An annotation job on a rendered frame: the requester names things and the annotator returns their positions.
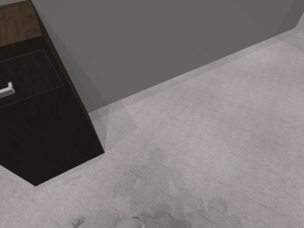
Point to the handle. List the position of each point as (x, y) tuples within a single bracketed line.
[(7, 91)]

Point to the robot left thigh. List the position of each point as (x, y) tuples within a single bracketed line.
[(131, 223)]

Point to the cabinet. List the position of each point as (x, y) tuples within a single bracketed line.
[(49, 133)]

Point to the robot left hand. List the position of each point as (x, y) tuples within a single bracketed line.
[(74, 222)]

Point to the drawer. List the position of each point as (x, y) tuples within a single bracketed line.
[(31, 73)]

